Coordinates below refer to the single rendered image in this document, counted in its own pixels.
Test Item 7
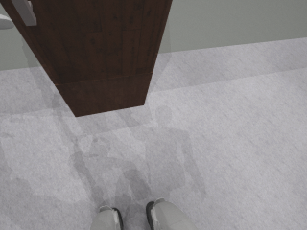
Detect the robot thigh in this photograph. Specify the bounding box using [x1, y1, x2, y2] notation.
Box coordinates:
[89, 209, 121, 230]
[151, 201, 199, 230]

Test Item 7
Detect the robot left hand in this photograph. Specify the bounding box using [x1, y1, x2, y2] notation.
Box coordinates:
[0, 14, 14, 30]

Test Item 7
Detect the cupboard door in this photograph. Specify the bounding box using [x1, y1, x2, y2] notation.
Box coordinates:
[6, 0, 169, 85]

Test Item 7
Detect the handle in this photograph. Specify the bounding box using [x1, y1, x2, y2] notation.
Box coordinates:
[11, 0, 37, 26]

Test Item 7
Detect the right robot thigh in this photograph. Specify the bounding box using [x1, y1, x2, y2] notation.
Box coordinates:
[151, 201, 199, 230]

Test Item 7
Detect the left robot thigh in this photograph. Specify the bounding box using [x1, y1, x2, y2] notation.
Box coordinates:
[89, 209, 121, 230]

